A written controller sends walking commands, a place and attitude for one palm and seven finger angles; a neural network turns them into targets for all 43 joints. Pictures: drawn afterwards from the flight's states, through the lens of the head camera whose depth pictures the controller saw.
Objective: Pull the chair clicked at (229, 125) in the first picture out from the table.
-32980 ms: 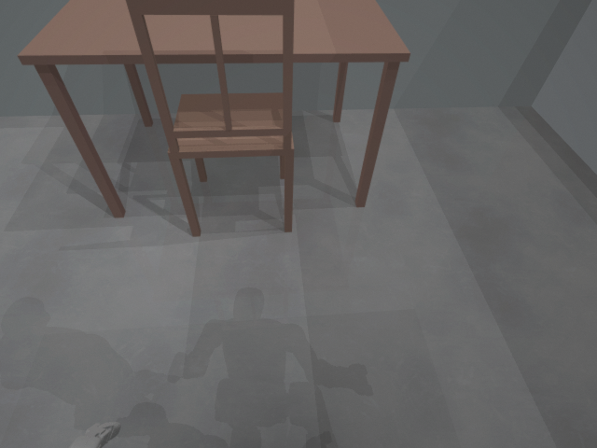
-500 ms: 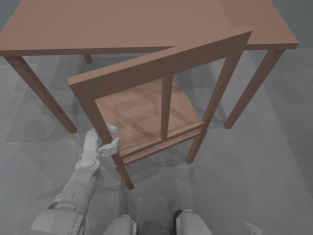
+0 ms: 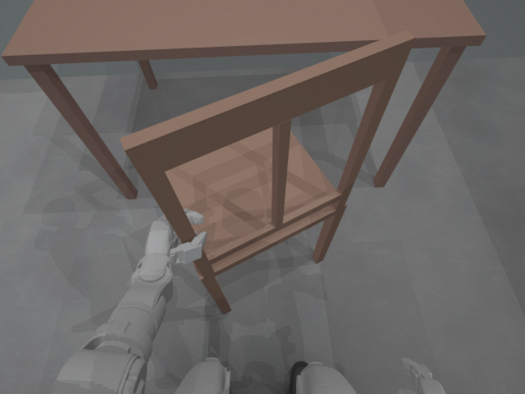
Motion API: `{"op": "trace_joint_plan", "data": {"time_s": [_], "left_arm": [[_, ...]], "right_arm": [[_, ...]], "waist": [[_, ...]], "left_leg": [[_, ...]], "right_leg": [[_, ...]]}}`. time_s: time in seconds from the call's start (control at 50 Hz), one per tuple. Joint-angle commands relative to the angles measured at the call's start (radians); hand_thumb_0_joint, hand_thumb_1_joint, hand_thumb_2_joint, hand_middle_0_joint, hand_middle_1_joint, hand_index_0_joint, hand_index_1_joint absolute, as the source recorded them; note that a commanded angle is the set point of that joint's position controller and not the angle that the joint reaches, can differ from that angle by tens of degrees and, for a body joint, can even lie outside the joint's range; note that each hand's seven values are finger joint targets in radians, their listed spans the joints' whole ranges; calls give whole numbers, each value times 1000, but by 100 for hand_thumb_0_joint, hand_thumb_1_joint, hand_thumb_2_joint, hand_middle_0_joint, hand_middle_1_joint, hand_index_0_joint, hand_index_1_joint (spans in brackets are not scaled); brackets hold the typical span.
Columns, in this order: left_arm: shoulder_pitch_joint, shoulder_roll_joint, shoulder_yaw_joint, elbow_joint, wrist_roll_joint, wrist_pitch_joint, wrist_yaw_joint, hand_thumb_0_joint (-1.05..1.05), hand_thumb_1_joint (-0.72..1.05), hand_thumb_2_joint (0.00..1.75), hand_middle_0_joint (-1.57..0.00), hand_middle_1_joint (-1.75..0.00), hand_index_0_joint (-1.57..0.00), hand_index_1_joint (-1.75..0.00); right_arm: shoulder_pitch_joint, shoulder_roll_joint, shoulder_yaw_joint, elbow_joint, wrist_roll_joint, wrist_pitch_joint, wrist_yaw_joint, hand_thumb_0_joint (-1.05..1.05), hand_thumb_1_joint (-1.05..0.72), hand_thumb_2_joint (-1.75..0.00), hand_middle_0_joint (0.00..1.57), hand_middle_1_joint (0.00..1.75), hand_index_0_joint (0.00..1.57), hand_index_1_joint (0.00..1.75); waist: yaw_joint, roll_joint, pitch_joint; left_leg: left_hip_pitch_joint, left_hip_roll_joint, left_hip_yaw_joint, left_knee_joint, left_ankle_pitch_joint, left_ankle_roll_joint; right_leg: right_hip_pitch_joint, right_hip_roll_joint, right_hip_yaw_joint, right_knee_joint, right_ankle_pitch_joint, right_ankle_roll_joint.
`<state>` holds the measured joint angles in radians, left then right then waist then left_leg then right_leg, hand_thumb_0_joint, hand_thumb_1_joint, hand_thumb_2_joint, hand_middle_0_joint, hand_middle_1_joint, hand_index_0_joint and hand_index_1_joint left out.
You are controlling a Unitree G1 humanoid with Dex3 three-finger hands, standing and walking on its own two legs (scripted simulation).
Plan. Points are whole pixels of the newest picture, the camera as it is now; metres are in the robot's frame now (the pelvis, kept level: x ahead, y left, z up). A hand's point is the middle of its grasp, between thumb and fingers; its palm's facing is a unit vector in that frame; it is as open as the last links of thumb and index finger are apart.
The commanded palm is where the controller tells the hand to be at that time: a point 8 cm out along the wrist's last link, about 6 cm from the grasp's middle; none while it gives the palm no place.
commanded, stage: step backward, pulling the chair out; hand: left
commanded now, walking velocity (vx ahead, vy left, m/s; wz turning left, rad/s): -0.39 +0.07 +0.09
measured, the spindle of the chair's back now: (279, 183) +0.47 -0.03 -0.05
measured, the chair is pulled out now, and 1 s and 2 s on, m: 0.31 0.61 0.65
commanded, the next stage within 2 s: stop walking, hand still on the chair in 0.58 s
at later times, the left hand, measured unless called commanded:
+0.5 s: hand (180, 347) +0.19 +0.13 -0.07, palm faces -0.03 -0.98 -0.22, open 5.8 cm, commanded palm +0.19 +0.19 -0.07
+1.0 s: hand out of the picture +0.03 +0.13 -0.07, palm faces -0.03 -0.97 -0.23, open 5.8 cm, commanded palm +0.02 +0.19 -0.05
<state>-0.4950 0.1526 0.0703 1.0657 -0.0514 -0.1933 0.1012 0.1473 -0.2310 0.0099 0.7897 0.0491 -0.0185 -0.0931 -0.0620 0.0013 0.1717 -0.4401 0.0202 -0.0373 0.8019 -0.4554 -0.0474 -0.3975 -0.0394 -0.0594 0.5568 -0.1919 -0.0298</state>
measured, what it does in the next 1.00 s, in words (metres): walks backwards: left foot, then right foot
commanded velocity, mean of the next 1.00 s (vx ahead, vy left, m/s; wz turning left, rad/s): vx -0.15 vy -0.06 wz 0.04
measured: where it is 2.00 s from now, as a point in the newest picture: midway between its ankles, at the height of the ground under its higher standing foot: outside the picture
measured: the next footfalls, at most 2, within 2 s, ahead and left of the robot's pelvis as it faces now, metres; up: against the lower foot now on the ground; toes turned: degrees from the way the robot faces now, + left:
left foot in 0.12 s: +0.01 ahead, +0.18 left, +0.00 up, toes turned +2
right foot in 0.32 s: -0.03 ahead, -0.10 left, +0.00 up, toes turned -3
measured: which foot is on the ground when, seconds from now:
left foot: up 0.00-0.10, down 0.12-0.36, up 0.38-0.60, down 0.62-1.00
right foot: down 0.00-0.14, up 0.16-0.30, down 0.32-0.62, up 0.64-0.80, down 0.82-1.00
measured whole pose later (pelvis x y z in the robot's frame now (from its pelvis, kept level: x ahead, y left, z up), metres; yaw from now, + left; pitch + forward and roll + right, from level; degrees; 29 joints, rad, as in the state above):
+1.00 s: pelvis -0.25 +0.00 +0.00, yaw +1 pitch -2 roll +1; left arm -0.17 0.13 -0.04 0.85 -0.01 -0.12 0.08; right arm 0.29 -0.23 0.01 0.76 0.04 0.00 -0.10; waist -0.06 0.04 0.07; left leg -0.21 0.06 0.00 0.50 -0.26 -0.02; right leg -0.27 -0.01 -0.03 0.52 -0.22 -0.02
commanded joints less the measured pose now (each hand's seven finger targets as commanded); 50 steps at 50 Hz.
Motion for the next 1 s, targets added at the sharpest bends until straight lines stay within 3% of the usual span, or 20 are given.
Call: {"op": "trace_joint_plan", "data": {"time_s": [0.0,0.06,0.12,0.16,0.24,0.28,0.32,0.36,0.42,0.48,0.56,0.58,0.62,0.64,0.66,0.72,0.78,0.84,0.86,0.98], "left_arm": [[-234,226,-4,-220,30,-27,4,0,90,90,-50,-145,-50,-145],[-236,177,-55,-277,19,-16,3,0,90,90,-50,-145,-50,-145],[-236,91,-101,-281,21,-22,-1,0,90,90,-50,-145,-50,-145],[-314,63,-130,-360,40,-34,-12,0,90,90,-50,-145,-50,-145],[-316,78,-108,-300,44,-69,-5,0,90,90,-50,-145,-50,-145],[-329,108,-100,-277,59,-88,-12,0,90,90,-50,-145,-50,-145],[-318,161,-97,-248,72,-98,-23,0,90,90,-50,-145,-50,-145],[-300,251,-27,-211,45,-81,-10,0,90,90,-50,-145,-50,-145],[-249,226,-17,-189,41,-63,-8,0,90,90,-50,-145,-50,-145],[-241,194,-28,-173,37,-48,-6,0,90,90,-50,-145,-50,-145],[-230,164,-57,-155,29,-32,-10,0,90,90,-50,-145,-50,-145],[-262,147,-78,-172,28,-39,-17,0,90,90,-50,-145,-50,-145],[-286,103,-97,-183,26,-36,-19,0,90,90,-50,-145,-50,-145],[-365,105,-103,-255,32,-45,-23,0,90,90,-50,-145,-50,-145],[-398,111,-91,-299,44,-50,-27,0,90,90,-50,-145,-50,-145],[-184,97,-74,-405,40,-20,-25,0,90,90,-50,-145,-50,-145],[-106,92,-110,-419,47,11,-38,0,90,90,-50,-145,-50,-145],[-63,142,-85,-408,43,15,-29,0,90,90,-50,-145,-50,-145],[-11,188,-37,-386,33,25,-17,0,90,90,-50,-145,-50,-145],[71,145,-62,-425,43,14,-8,0,90,90,-50,-145,-50,-145]], "right_arm": [[62,-127,-32,-92,3,-27,-24,0,-90,-90,20,30,20,30],[91,-141,-39,-111,-2,-24,-36,0,-90,-90,20,30,20,30],[90,-178,-63,-142,-15,-9,-28,0,-90,-90,20,30,20,30],[48,-144,-53,-173,-36,-2,-7,0,-90,-90,20,30,20,30],[117,-160,-69,-111,-19,-29,9,0,-90,-90,20,30,20,30],[128,-162,-69,-96,-19,-36,-1,0,-90,-90,20,30,20,30],[122,-139,-61,-94,-19,-31,-15,0,-90,-90,20,30,20,30],[58,-141,-70,-100,6,-42,-19,0,-90,-90,20,30,20,30],[39,-113,-48,-94,0,-51,-12,0,-90,-90,20,30,20,30],[74,-108,-29,-88,-1,-58,-16,0,-90,-90,20,30,20,30],[154,-134,-34,-76,-2,-69,-33,0,-90,-90,20,30,20,30],[150,-147,-37,-84,-5,-69,-37,0,-90,-90,20,30,20,30],[145,-189,-53,-102,-12,-54,-32,0,-90,-90,20,30,20,30],[104,-156,-52,-116,-32,-43,-31,0,-90,-90,20,30,20,30],[82,-138,-44,-120,-47,-35,-24,0,-90,-90,20,30,20,30],[115,-149,-70,-157,-13,-23,6,0,-90,-90,20,30,20,30],[138,-151,-59,-181,0,-28,-5,0,-90,-90,20,30,20,30],[93,-103,-35,-169,-3,-33,-15,0,-90,-90,20,30,20,30],[106,-128,-51,-155,-3,-26,-21,0,-90,-90,20,30,20,30],[69,-101,-31,-167,-21,-33,-29,0,-90,-90,20,30,20,30]], "waist": [[36,-114,-543],[19,-143,-529],[34,139,-441],[33,360,-402],[28,188,-412],[21,135,-443],[4,-20,-428],[37,-241,-461],[65,-132,-454],[50,-163,-506],[27,-164,-494],[24,-92,-461],[36,203,-396],[19,357,-391],[18,365,-372],[40,132,-361],[17,-27,-408],[2,-17,-355],[20,-96,-370],[39,-77,-307]], "left_leg": [[97,19,-18,-131,44,1],[229,61,20,-372,290,22],[210,283,-137,-441,522,135],[118,339,-183,-469,471,185],[370,310,-134,-270,836,150],[384,255,-91,-228,788,108],[238,147,39,-172,555,36],[84,22,16,46,20,7],[21,13,-58,168,-43,8],[76,-4,-11,20,-25,5],[277,30,73,-410,194,29],[291,77,53,-487,257,45],[318,297,-146,-498,533,146],[332,370,-196,-455,719,203],[314,386,-220,-429,817,229],[387,303,-134,-294,817,165],[269,154,-24,-266,394,79],[216,43,51,-294,84,48],[239,41,42,-285,113,45],[280,39,29,-360,120,76]], "right_leg": [[358,-313,202,-71,615,-87],[266,-231,143,-39,361,-20],[117,-18,36,157,-27,56],[93,-8,36,329,-268,42],[52,7,44,41,-149,31],[141,4,41,-131,92,29],[234,-125,133,-152,464,-1],[222,-297,277,-185,446,-84],[224,-334,283,-169,308,-142],[282,-290,217,-128,355,-106],[173,-210,165,-83,61,-26],[136,-157,126,-12,26,8],[-25,-9,38,231,-83,56],[-88,-16,43,383,-237,55],[-89,-24,79,473,-284,50],[64,4,71,108,-192,27],[338,-31,108,-190,75,16],[217,-158,212,-233,-97,-41],[228,-151,236,-242,-151,-44],[149,-108,198,-262,-333,1]]}}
